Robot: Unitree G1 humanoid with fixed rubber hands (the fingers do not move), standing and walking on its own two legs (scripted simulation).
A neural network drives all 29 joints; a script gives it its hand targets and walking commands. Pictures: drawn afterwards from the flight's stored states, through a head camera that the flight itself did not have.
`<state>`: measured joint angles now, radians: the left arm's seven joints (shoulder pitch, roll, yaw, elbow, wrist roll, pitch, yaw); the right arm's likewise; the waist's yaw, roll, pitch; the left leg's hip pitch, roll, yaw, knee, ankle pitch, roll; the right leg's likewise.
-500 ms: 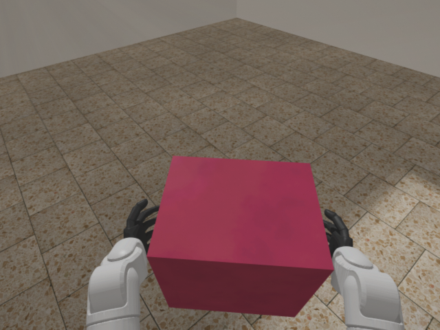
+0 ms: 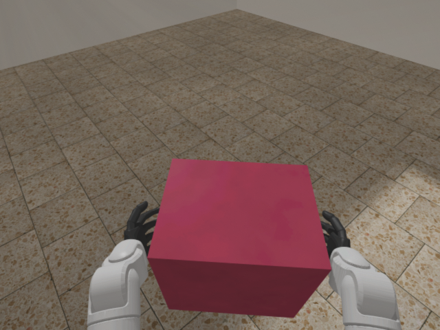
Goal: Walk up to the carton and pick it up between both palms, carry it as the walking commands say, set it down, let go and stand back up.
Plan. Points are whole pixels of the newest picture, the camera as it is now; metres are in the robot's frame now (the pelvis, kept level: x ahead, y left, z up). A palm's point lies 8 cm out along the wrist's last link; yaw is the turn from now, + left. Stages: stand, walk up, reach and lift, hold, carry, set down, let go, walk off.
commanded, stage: carry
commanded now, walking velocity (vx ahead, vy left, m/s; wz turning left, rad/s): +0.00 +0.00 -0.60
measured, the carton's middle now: (234, 240) +0.31 +0.01 +0.00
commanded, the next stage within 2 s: none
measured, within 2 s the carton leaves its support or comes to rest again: neither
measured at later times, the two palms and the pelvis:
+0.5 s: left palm (147, 239) +0.25 +0.15 +0.09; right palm (368, 269) +0.23 -0.19 +0.08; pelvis +0.00 -0.01 +0.00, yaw -3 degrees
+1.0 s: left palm (197, 206) +0.32 +0.08 +0.09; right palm (408, 271) +0.23 -0.25 +0.07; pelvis +0.03 -0.03 +0.00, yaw -16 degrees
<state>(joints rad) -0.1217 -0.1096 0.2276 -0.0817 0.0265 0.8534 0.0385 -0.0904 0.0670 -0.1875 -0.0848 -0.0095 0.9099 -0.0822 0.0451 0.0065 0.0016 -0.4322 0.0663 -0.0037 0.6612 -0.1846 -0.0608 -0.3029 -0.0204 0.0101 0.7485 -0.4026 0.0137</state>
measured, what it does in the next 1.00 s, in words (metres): stands, turning right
